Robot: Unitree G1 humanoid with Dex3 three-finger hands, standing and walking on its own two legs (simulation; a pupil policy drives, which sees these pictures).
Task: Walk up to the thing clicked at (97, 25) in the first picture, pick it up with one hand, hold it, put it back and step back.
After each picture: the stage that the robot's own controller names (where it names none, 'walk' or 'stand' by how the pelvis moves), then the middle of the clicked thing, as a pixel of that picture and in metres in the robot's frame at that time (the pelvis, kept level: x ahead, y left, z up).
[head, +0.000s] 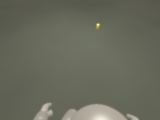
stand; (97, 26) +2.35 -0.21 -0.72
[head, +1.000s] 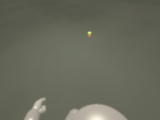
walk; (89, 34) +2.22 +0.12 -0.69
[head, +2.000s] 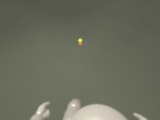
walk; (80, 42) +1.58 +0.31 -0.72
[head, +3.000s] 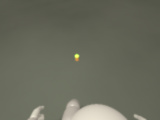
walk; (77, 57) +1.05 +0.27 -0.71
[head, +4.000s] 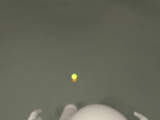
walk; (74, 78) +0.64 +0.18 -0.70
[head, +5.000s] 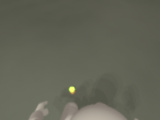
walk; (72, 90) +0.38 +0.20 -0.69
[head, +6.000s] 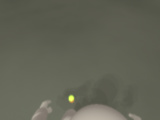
stand; (71, 99) +0.31 +0.19 -0.72
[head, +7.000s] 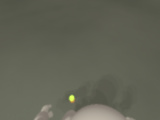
stand; (72, 99) +0.32 +0.19 -0.72
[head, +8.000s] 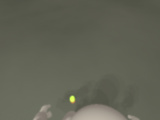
stand; (72, 99) +0.32 +0.19 -0.73
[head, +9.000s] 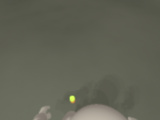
stand; (72, 99) +0.32 +0.19 -0.73
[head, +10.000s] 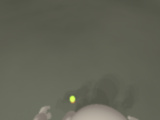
stand; (72, 99) +0.31 +0.19 -0.73
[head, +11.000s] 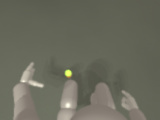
go down; (68, 74) +0.38 +0.18 -0.50
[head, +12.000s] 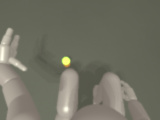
go down; (66, 62) +0.42 +0.20 -0.32
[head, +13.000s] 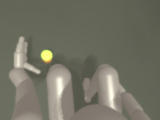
close in; (47, 57) +0.40 +0.24 -0.24
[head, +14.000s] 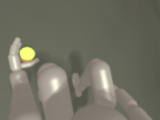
close; (27, 55) +0.40 +0.26 -0.22
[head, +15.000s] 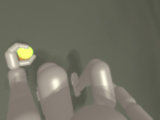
lift; (25, 54) +0.40 +0.26 -0.22
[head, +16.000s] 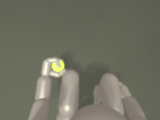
lift; (59, 68) +0.31 +0.22 -0.07
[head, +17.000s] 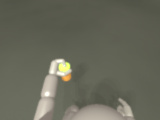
hold; (65, 72) +0.32 +0.17 +0.04
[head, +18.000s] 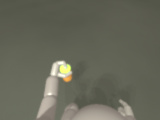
hold; (66, 73) +0.32 +0.17 +0.00
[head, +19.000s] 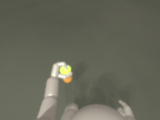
hold; (66, 74) +0.32 +0.17 -0.01
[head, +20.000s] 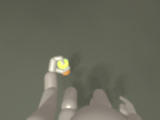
crouch; (64, 67) +0.36 +0.17 -0.06
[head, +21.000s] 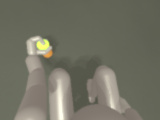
lower; (45, 49) +0.46 +0.24 -0.13
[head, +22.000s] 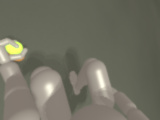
lower; (16, 52) +0.43 +0.28 -0.23
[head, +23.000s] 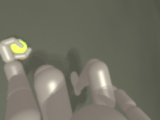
lower; (20, 50) +0.42 +0.28 -0.23
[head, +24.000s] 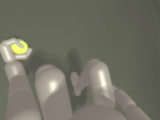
lower; (21, 51) +0.42 +0.28 -0.23
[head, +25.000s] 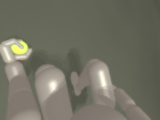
lower; (21, 51) +0.42 +0.28 -0.23
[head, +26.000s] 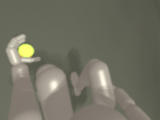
open; (25, 53) +0.40 +0.25 -0.23
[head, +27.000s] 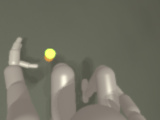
stand; (49, 55) +0.41 +0.23 -0.25
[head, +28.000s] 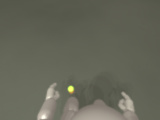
stand; (71, 89) +0.36 +0.17 -0.62
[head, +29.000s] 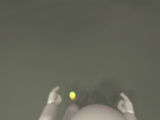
stand; (72, 96) +0.35 +0.18 -0.67
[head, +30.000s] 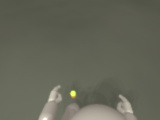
stand; (73, 94) +0.36 +0.17 -0.67
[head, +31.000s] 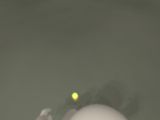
walk; (75, 96) +0.37 +0.17 -0.72
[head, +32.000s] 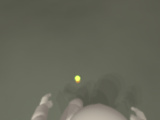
walk; (77, 79) +0.49 +0.16 -0.70
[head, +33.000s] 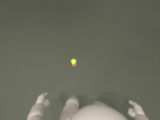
walk; (73, 62) +0.76 +0.23 -0.70
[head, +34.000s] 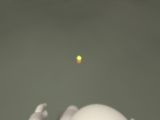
stand; (79, 59) +1.01 +0.19 -0.70
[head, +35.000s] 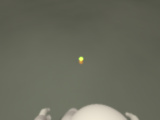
stand; (81, 60) +1.01 +0.16 -0.72
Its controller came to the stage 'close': yes
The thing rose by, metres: 0.71
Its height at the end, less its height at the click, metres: +0.00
